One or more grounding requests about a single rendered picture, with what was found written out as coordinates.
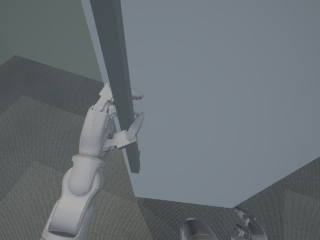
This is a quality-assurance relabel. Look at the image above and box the handle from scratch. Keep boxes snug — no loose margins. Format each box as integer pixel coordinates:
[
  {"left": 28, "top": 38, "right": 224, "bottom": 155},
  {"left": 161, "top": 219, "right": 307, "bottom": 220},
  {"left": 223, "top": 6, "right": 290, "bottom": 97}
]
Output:
[{"left": 90, "top": 0, "right": 141, "bottom": 174}]

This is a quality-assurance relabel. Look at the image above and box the robot right hand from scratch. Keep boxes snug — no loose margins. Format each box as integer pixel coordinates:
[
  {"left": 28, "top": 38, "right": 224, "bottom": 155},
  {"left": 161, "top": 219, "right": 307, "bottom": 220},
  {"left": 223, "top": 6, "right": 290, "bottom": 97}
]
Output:
[{"left": 231, "top": 206, "right": 268, "bottom": 240}]

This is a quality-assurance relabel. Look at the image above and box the robot right thigh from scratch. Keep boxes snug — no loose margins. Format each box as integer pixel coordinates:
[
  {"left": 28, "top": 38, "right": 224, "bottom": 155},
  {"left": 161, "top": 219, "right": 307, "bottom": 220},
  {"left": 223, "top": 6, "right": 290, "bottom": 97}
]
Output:
[{"left": 179, "top": 219, "right": 218, "bottom": 240}]

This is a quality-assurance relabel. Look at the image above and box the robot left forearm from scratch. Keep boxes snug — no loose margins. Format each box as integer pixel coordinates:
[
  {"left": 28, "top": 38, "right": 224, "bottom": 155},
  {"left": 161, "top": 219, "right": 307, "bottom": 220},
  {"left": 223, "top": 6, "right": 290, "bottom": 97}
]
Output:
[{"left": 40, "top": 154, "right": 106, "bottom": 240}]

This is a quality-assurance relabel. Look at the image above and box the fridge door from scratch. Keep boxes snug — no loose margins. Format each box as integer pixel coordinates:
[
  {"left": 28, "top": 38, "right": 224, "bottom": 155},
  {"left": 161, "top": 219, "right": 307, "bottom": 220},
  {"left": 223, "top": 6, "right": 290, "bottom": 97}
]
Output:
[{"left": 81, "top": 0, "right": 320, "bottom": 208}]

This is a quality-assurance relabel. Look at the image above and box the robot left hand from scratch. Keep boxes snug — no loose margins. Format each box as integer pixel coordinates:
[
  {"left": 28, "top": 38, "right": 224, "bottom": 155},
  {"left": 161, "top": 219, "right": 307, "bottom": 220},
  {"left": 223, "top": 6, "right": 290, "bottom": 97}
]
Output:
[{"left": 78, "top": 80, "right": 145, "bottom": 159}]

